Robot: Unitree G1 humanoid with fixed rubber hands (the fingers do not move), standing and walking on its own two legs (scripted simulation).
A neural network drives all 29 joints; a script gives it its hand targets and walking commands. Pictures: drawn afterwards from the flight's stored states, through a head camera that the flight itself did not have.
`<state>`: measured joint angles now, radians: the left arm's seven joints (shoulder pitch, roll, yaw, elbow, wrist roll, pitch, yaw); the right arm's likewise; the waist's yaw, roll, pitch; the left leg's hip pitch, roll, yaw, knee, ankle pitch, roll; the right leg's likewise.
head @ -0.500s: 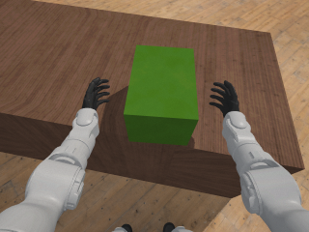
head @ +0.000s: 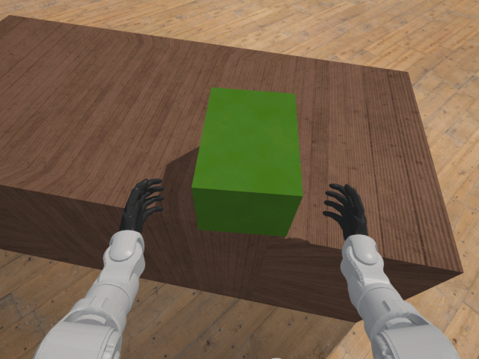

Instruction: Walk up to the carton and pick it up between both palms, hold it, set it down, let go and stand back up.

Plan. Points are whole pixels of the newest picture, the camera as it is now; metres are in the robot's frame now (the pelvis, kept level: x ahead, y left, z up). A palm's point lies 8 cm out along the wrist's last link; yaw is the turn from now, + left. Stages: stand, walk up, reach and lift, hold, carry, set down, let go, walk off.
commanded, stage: set down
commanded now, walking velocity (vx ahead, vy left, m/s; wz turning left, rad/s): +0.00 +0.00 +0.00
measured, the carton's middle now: (247, 160) +0.52 -0.03 -0.05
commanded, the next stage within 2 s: let go in 1.56 s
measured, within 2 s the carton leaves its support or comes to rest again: neither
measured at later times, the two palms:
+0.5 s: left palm (121, 264) +0.28 +0.20 -0.04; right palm (354, 262) +0.27 -0.21 -0.03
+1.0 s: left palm (110, 292) +0.23 +0.21 -0.05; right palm (359, 296) +0.21 -0.21 -0.05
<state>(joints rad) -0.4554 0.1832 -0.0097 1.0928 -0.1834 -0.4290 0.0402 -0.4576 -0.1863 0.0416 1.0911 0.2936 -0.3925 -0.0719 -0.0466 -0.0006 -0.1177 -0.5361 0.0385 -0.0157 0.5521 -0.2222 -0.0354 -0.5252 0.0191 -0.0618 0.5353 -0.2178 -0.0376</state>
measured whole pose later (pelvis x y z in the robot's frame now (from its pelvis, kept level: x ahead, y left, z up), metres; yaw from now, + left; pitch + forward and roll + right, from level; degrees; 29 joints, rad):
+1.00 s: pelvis +0.03 +0.01 +0.01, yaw -2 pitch -2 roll +0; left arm 0.10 0.19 -0.04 0.69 -0.09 -0.22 0.05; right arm 0.05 -0.16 0.02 0.88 0.12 -0.41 0.00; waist 0.00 -0.03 0.04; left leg -0.12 0.03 0.02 0.41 -0.25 -0.02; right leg -0.14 0.02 0.00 0.42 -0.24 -0.02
